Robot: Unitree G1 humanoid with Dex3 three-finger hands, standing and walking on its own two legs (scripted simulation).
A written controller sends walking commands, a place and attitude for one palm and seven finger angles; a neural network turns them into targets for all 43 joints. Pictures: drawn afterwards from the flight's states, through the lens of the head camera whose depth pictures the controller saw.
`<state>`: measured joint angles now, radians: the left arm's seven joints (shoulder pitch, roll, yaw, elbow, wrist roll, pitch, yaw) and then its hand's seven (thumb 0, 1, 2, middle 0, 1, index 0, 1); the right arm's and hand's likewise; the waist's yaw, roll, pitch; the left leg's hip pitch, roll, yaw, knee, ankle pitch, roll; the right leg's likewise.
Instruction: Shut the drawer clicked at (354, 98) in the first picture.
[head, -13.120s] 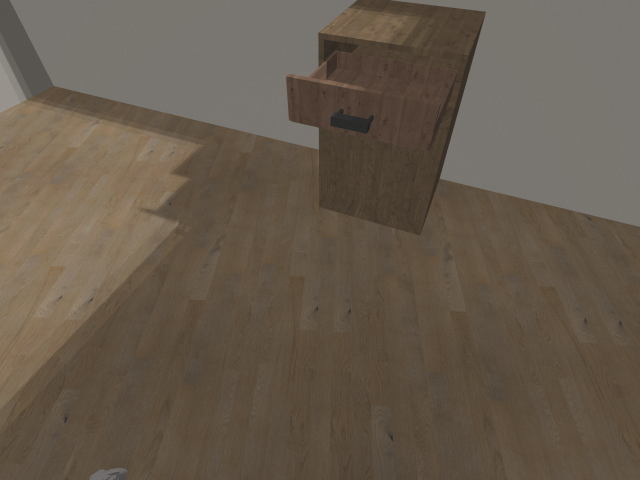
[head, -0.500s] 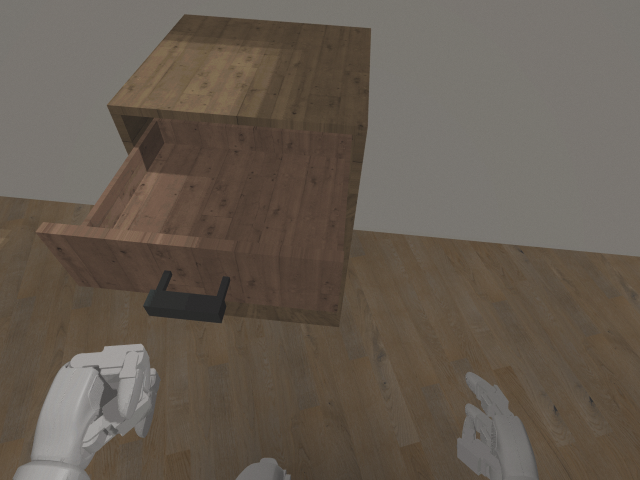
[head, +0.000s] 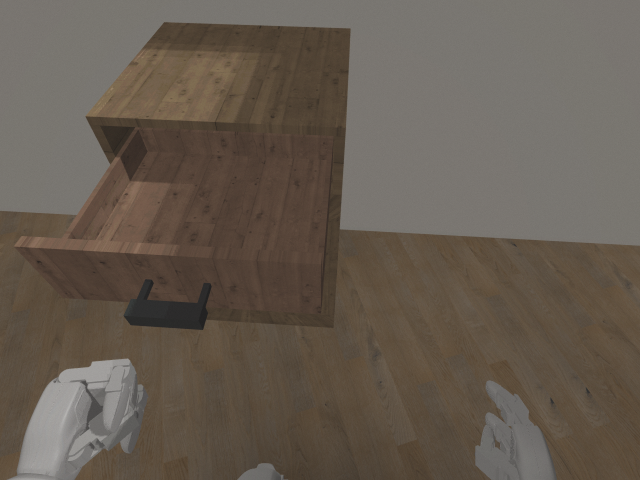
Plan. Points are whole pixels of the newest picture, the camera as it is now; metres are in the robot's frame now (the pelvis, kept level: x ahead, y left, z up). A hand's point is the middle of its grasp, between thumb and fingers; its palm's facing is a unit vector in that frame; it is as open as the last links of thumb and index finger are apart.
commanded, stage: bring the fist close to the handle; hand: left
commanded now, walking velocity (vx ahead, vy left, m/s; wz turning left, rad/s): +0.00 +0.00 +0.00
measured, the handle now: (172, 300) +0.37 +0.25 -0.03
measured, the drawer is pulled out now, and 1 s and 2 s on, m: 0.30 0.30 0.27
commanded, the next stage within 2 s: push the drawer shut in 1.32 s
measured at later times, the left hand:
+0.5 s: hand (161, 383) +0.23 +0.21 +0.01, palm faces -0.02 -1.00 -0.05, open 3.3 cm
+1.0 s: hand (186, 364) +0.27 +0.20 -0.03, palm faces -0.05 -1.00 -0.04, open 3.3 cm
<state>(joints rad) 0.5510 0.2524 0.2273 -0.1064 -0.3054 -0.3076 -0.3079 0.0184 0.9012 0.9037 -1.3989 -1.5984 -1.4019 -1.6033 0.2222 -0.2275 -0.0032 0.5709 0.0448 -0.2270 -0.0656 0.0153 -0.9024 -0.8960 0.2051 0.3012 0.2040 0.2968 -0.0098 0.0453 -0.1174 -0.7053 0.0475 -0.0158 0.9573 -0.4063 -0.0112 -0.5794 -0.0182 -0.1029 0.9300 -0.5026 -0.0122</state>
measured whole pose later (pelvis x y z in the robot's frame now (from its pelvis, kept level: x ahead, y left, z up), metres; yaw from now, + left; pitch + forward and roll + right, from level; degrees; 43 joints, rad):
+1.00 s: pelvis -0.02 +0.01 -0.06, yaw -2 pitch +21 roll -3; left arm 0.12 0.26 0.23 0.21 -0.26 -0.42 -0.29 0.02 0.90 0.90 -1.40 -1.60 -1.40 -1.60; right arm 0.19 -0.24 0.01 0.57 0.01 -0.16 -0.04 0.01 -0.90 -0.90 0.21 0.30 0.21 0.30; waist -0.03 0.02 -0.16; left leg -1.14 0.06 -0.01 1.28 -0.50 0.00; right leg -1.02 -0.02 -0.08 1.26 -0.60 -0.01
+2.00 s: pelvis -0.02 +0.01 -0.07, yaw -2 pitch +21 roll -3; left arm -0.14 0.32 0.27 0.42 -0.25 -0.40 -0.31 -0.04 0.76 0.93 -1.40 -1.60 -1.40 -1.60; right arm 0.20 -0.26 0.02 0.62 0.02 -0.12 -0.07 0.01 -0.90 -0.90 0.21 0.30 0.21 0.30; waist -0.03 0.03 -0.15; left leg -1.18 0.06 -0.04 1.29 -0.49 0.00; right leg -1.05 -0.01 -0.10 1.27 -0.59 -0.01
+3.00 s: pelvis -0.03 +0.01 -0.08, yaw -4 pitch +25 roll -4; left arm -0.71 0.48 0.38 1.01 -0.14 -0.44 -0.32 0.01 0.78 0.93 -1.40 -1.60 -1.40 -1.60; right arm 0.27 -0.27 0.04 0.66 0.00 -0.03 -0.04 0.01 -0.90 -0.90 0.21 0.30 0.21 0.30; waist -0.11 0.02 -0.14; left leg -1.28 0.08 -0.03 1.32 -0.48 0.00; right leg -1.15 0.00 -0.09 1.29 -0.58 -0.01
